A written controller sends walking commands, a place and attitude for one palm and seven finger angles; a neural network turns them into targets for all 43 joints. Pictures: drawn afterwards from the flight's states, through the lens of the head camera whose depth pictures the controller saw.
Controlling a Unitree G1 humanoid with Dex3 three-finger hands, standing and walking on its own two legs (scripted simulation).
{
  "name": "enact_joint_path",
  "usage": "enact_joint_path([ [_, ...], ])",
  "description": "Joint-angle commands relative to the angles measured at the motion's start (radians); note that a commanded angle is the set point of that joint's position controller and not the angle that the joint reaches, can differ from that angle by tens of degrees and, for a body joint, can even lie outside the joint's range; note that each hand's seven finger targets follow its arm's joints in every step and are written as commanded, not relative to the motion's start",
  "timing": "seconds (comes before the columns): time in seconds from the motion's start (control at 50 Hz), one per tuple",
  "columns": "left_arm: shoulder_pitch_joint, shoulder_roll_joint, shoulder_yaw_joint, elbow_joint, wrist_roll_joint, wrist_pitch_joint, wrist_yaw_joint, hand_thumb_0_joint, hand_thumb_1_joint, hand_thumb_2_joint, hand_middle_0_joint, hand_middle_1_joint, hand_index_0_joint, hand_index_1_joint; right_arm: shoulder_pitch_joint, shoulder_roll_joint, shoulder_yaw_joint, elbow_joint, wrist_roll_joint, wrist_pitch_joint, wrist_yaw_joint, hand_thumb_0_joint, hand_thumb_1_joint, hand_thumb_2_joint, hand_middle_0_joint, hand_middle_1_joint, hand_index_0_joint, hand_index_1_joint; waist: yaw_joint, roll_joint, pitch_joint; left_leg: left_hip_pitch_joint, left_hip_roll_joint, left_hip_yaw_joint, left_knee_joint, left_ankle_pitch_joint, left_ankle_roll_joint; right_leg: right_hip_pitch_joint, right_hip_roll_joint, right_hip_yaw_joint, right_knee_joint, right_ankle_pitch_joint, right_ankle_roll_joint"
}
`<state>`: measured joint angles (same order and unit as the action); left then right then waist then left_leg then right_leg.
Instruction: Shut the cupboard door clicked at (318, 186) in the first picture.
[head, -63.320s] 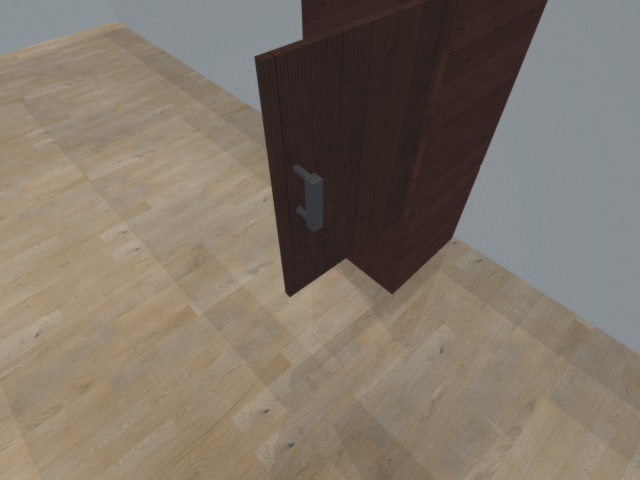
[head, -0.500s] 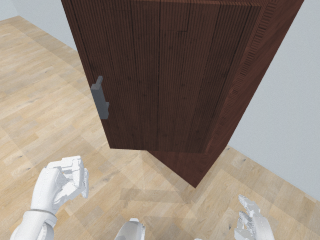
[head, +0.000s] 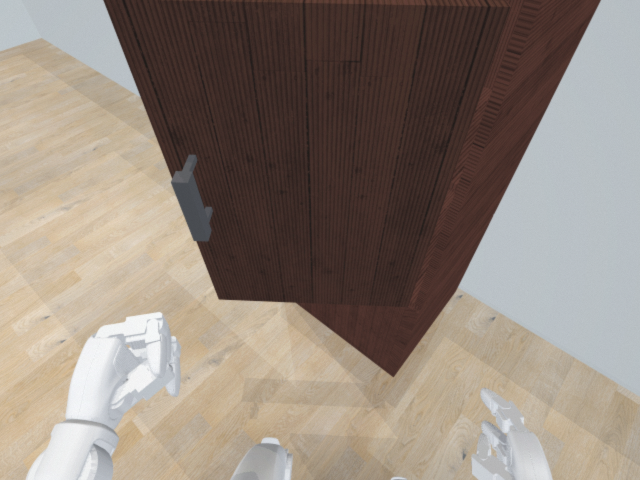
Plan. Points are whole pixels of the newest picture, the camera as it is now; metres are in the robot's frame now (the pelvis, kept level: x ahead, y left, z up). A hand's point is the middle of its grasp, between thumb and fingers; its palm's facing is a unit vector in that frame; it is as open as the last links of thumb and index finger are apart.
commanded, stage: bring the fist close to the handle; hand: left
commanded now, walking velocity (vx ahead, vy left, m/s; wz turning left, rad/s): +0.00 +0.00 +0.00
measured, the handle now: (196, 198) +0.48 +0.23 +0.07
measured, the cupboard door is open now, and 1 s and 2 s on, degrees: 38 38 32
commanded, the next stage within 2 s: push the door shut along its arc in 1.34 s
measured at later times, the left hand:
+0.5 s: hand (185, 301) +0.30 +0.19 +0.07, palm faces +0.00 -1.00 -0.02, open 3.1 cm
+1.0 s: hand (200, 251) +0.38 +0.19 +0.07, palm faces +0.01 -1.00 -0.01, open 3.1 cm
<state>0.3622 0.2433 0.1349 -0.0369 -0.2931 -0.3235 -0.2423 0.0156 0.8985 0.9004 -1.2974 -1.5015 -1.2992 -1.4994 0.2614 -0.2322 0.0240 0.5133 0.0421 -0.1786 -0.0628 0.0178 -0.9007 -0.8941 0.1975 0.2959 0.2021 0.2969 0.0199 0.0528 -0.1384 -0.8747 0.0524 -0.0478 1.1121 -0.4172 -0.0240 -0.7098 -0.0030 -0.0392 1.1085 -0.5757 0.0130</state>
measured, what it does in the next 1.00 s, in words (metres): stands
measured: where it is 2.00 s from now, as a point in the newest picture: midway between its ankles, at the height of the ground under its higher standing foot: outside the picture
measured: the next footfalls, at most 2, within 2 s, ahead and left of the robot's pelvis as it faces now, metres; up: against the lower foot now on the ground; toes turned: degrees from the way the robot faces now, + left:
none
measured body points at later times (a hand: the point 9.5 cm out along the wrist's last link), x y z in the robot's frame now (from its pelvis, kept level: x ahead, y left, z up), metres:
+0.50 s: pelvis +0.00 +0.01 +0.01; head +0.04 +0.01 +0.45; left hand +0.30 +0.24 +0.08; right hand +0.15 -0.24 -0.08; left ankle +0.08 +0.13 -0.66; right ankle -0.01 -0.13 -0.66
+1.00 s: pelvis +0.00 +0.00 +0.00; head +0.06 +0.01 +0.45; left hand +0.37 +0.25 +0.08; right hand +0.12 -0.25 -0.10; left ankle +0.08 +0.13 -0.66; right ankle -0.01 -0.13 -0.66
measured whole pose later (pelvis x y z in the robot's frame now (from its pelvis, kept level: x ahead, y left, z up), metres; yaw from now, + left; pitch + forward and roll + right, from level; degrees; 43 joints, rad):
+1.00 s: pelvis +0.00 +0.00 +0.00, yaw -1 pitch +13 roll -2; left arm -0.34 0.29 0.23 0.62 -0.23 -0.34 -0.22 0.02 0.90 0.90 -1.30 -1.50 -1.30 -1.50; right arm 0.28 -0.26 0.02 0.61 0.04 -0.09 -0.04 0.01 -0.90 -0.89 0.20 0.30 0.20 0.30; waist -0.03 0.03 -0.13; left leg -0.91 0.06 -0.02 1.08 -0.39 -0.02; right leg -0.77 0.00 -0.01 1.08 -0.55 0.02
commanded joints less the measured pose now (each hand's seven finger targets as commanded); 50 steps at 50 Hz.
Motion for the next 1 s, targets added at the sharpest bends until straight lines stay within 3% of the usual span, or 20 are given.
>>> enact_joint_path([
  [0.0,-0.200,0.123,0.068,-0.175,-0.012,-0.073,0.004,0.000,0.900,0.900,-1.300,-1.500,-1.300,-1.500,-0.060,-0.123,-0.051,-0.140,-0.001,-0.054,-0.017,0.000,-0.900,-0.900,0.200,0.300,0.200,0.300,-0.028,-0.031,-0.132,0.193,-0.039,0.013,-0.148,0.062,0.050,-0.050,0.035,0.019,-0.208,0.171,-0.026],
  [0.06,-0.272,0.158,0.094,-0.135,-0.011,-0.069,0.005,0.000,0.900,0.900,-1.300,-1.500,-1.300,-1.500,-0.059,-0.130,-0.049,-0.129,0.000,-0.054,-0.023,0.000,-0.900,-0.900,0.200,0.300,0.200,0.300,-0.023,-0.017,-0.133,0.185,-0.037,0.009,-0.151,0.033,0.051,-0.056,0.038,0.025,-0.217,0.125,-0.031],
  [0.12,-0.344,0.133,0.067,-0.123,-0.008,-0.056,0.001,0.000,0.900,0.900,-1.300,-1.500,-1.300,-1.500,-0.061,-0.128,-0.047,-0.127,0.002,-0.054,-0.023,0.000,-0.900,-0.900,0.200,0.300,0.200,0.300,-0.025,0.002,-0.171,0.218,-0.038,0.012,-0.163,0.038,0.050,-0.046,0.034,0.023,-0.219,0.137,-0.030],
  [0.16,-0.358,0.167,0.099,-0.084,-0.005,-0.039,0.006,0.000,0.900,0.900,-1.300,-1.500,-1.300,-1.500,-0.056,-0.134,-0.046,-0.119,0.002,-0.051,-0.023,0.000,-0.900,-0.900,0.200,0.300,0.200,0.300,-0.015,0.018,-0.177,0.223,-0.036,0.008,-0.173,0.042,0.049,-0.036,0.038,0.020,-0.222,0.142,-0.033],
  [0.18,-0.388,0.138,0.071,-0.072,-0.002,-0.032,0.006,0.000,0.900,0.900,-1.300,-1.500,-1.300,-1.500,-0.059,-0.131,-0.042,-0.119,0.002,-0.049,-0.022,0.000,-0.900,-0.900,0.200,0.300,0.200,0.300,-0.025,0.002,-0.186,0.229,-0.038,0.009,-0.177,0.046,0.050,-0.034,0.033,0.017,-0.221,0.150,-0.030],
  [0.26,-0.429,0.168,0.113,-0.001,0.001,-0.020,0.018,0.000,0.900,0.900,-1.300,-1.500,-1.300,-1.500,-0.050,-0.138,-0.045,-0.108,-0.001,-0.040,-0.017,0.000,-0.900,-0.900,0.200,0.300,0.200,0.300,-0.008,0.000,-0.195,0.240,-0.036,0.007,-0.192,0.070,0.047,-0.019,0.037,0.011,-0.219,0.181,-0.033],
  [0.3,-0.437,0.149,0.101,0.027,0.001,-0.016,0.020,0.000,0.900,0.900,-1.300,-1.500,-1.300,-1.500,-0.049,-0.134,-0.045,-0.110,0.001,-0.033,-0.011,0.000,-0.900,-0.900,0.200,0.300,0.200,0.300,-0.012,-0.011,-0.189,0.251,-0.036,0.014,-0.199,0.087,0.045,-0.011,0.034,0.009,-0.226,0.209,-0.031],
  [0.4,-0.564,0.144,0.088,0.090,0.016,-0.037,0.030,0.000,0.900,0.900,-1.300,-1.500,-1.300,-1.500,-0.046,-0.141,-0.047,-0.093,0.000,-0.021,-0.006,0.000,-0.900,-0.900,0.200,0.300,0.200,0.300,-0.026,0.000,-0.175,0.251,-0.033,0.010,-0.208,0.057,0.042,-0.036,0.032,0.007,-0.226,0.181,-0.031],
  [0.52,-0.686,0.139,0.075,0.134,0.033,-0.063,0.047,0.000,0.900,0.900,-1.300,-1.500,-1.300,-1.500,-0.031,-0.147,-0.054,-0.069,-0.002,-0.012,-0.002,0.000,-0.900,-0.900,0.200,0.300,0.200,0.300,-0.035,0.022,-0.234,0.301,-0.030,0.005,-0.208,0.079,0.040,-0.048,0.031,0.002,-0.214,0.212,-0.033],
  [0.56,-0.706,0.183,0.117,0.190,0.038,-0.061,0.053,0.000,0.900,0.900,-1.300,-1.500,-1.300,-1.500,-0.022,-0.156,-0.056,-0.057,-0.004,-0.002,-0.006,0.000,-0.900,-0.900,0.200,0.300,0.200,0.300,-0.035,-0.027,-0.228,0.278,-0.028,0.007,-0.206,0.082,0.043,-0.040,0.035,0.004,-0.217,0.215,-0.031],
  [0.62,-0.783,0.175,0.114,0.219,0.043,-0.071,0.054,0.000,0.900,0.900,-1.300,-1.500,-1.300,-1.500,-0.023,-0.150,-0.056,-0.049,-0.004,0.009,-0.003,0.000,-0.900,-0.900,0.200,0.300,0.200,0.300,-0.036,0.015,-0.248,0.296,-0.029,0.013,-0.205,0.092,0.040,-0.044,0.031,0.009,-0.215,0.228,-0.032],
  [0.66,-0.795,0.205,0.139,0.250,0.044,-0.073,0.054,0.000,0.900,0.900,-1.300,-1.500,-1.300,-1.500,-0.013,-0.158,-0.058,-0.044,-0.005,0.016,-0.004,0.000,-0.900,-0.900,0.200,0.300,0.200,0.300,-0.030,0.004,-0.265,0.299,-0.028,0.009,-0.206,0.108,0.039,-0.032,0.034,0.007,-0.211,0.242,-0.034],
  [0.7,-0.801,0.174,0.118,0.282,0.040,-0.074,0.046,0.000,0.900,0.900,-1.300,-1.500,-1.300,-1.500,-0.014,-0.151,-0.056,-0.046,-0.004,0.021,0.000,0.000,-0.900,-0.900,0.200,0.300,0.200,0.300,-0.033,0.000,-0.257,0.297,-0.029,0.018,-0.206,0.118,0.039,-0.025,0.031,0.010,-0.217,0.262,-0.032],
  [0.76,-0.860,0.207,0.144,0.366,0.043,-0.071,0.038,0.000,0.900,0.900,-1.300,-1.500,-1.300,-1.500,0.005,-0.160,-0.059,-0.029,-0.005,0.033,-0.002,0.000,-0.900,-0.900,0.200,0.300,0.200,0.300,-0.045,-0.032,-0.238,0.271,-0.028,0.018,-0.194,0.114,0.043,-0.036,0.035,0.013,-0.220,0.263,-0.029],
  [0.84,-0.984,0.200,0.128,0.415,0.046,-0.083,0.025,0.000,0.900,0.900,-1.300,-1.500,-1.300,-1.500,0.012,-0.162,-0.060,-0.019,-0.004,0.042,-0.001,0.000,-0.900,-0.900,0.200,0.300,0.200,0.300,-0.061,-0.022,-0.258,0.275,-0.028,0.018,-0.183,0.107,0.043,-0.056,0.030,0.017,-0.215,0.258,-0.027],
  [0.86,-0.990,0.234,0.155,0.417,0.049,-0.089,0.026,0.000,0.900,0.900,-1.300,-1.500,-1.300,-1.500,0.019,-0.168,-0.063,-0.017,-0.007,0.044,-0.002,0.000,-0.900,-0.900,0.200,0.300,0.200,0.300,-0.050,0.000,-0.282,0.283,-0.027,0.014,-0.178,0.121,0.041,-0.051,0.032,0.017,-0.207,0.265,-0.031],
  [0.88,-0.992,0.210,0.138,0.422,0.049,-0.091,0.023,0.000,0.900,0.900,-1.300,-1.500,-1.300,-1.500,0.019,-0.164,-0.063,-0.019,-0.005,0.045,0.001,0.000,-0.900,-0.900,0.200,0.300,0.200,0.300,-0.055,0.007,-0.301,0.299,-0.028,0.018,-0.175,0.138,0.042,-0.051,0.030,0.018,-0.206,0.285,-0.030],
  [0.92,-1.031,0.229,0.149,0.440,0.049,-0.098,0.021,0.000,0.900,0.900,-1.300,-1.500,-1.300,-1.500,0.026,-0.166,-0.065,-0.011,-0.005,0.050,0.003,0.000,-0.900,-0.900,0.200,0.300,0.200,0.300,-0.056,0.005,-0.308,0.300,-0.025,0.016,-0.170,0.147,0.040,-0.055,0.031,0.016,-0.199,0.295,-0.030],
  [0.96,-0.975,0.241,0.165,0.480,0.052,-0.093,0.019,0.000,0.900,0.900,-1.300,-1.500,-1.300,-1.500,0.035,-0.170,-0.066,-0.016,-0.006,0.057,0.008,0.000,-0.900,-0.900,0.200,0.300,0.200,0.300,-0.041,0.000,-0.299,0.288,-0.027,0.014,-0.178,0.142,0.040,-0.047,0.035,0.013,-0.200,0.285,-0.034],
  [0.98,-0.978,0.221,0.150,0.480,0.050,-0.090,0.017,0.000,0.900,0.900,-1.300,-1.500,-1.300,-1.500,0.028,-0.166,-0.064,-0.022,-0.003,0.061,0.011,0.000,-0.900,-0.900,0.200,0.300,0.200,0.300,-0.046,-0.004,-0.290,0.284,-0.028,0.019,-0.181,0.141,0.042,-0.046,0.032,0.014,-0.204,0.291,-0.031],
])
